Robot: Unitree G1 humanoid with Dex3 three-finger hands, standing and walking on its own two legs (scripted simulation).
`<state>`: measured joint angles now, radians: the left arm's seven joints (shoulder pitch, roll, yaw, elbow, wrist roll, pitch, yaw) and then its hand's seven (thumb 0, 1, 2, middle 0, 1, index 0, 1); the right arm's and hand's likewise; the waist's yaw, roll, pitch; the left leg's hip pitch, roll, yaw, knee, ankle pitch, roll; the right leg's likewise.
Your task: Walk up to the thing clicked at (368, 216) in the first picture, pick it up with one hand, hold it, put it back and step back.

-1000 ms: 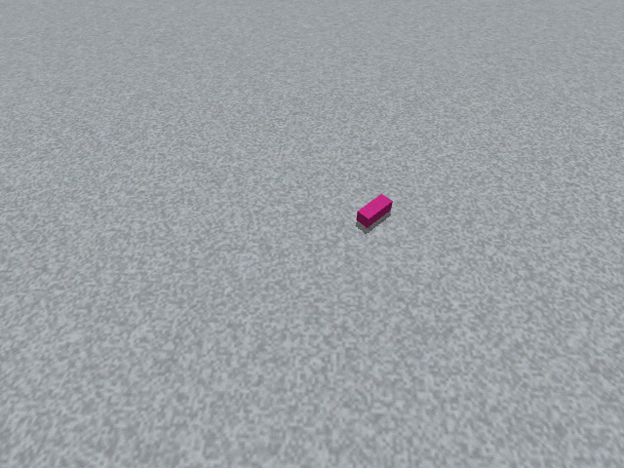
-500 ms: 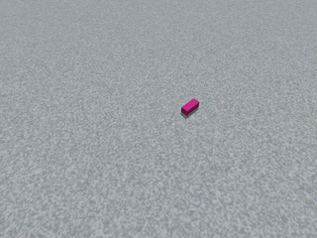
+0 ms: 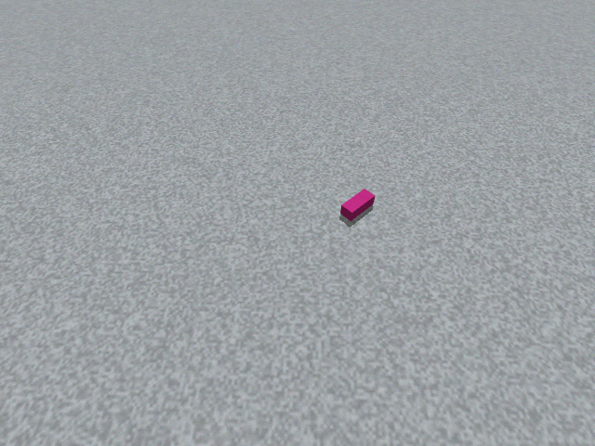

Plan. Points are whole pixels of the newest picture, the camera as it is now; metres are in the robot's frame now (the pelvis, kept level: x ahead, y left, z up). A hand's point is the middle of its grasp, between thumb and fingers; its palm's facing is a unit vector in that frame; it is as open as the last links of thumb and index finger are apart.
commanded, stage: stand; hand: left
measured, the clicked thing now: (357, 204) +1.24 -0.25 -0.75
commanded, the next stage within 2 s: walk up in 0.12 s
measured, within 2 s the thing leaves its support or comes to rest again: neither
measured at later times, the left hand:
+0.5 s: hand out of the picture +0.16 +0.20 -0.15, palm faces +0.14 -0.92 -0.37, open 7.4 cm
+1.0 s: hand (273, 432) +0.19 +0.06 -0.19, palm faces +0.34 -0.90 -0.27, open 7.4 cm
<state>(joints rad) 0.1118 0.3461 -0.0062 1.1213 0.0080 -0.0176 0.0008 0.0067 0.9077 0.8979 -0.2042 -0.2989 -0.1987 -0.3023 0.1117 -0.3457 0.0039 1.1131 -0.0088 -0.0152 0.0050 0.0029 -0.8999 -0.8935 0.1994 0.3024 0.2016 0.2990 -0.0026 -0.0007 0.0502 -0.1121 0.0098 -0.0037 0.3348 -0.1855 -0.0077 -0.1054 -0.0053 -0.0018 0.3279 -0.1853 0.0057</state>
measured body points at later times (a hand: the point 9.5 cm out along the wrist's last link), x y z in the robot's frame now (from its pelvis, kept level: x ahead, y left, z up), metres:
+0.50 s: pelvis +0.07 -0.12 -0.03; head +0.08 -0.11 +0.42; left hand +0.15 +0.24 -0.12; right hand +0.13 -0.48 -0.12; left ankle +0.00 +0.11 -0.74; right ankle +0.16 -0.25 -0.75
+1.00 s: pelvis +0.27 -0.19 -0.03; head +0.28 -0.14 +0.41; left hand +0.17 +0.11 -0.17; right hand +0.48 -0.46 -0.10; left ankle +0.27 -0.05 -0.75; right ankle +0.25 -0.31 -0.68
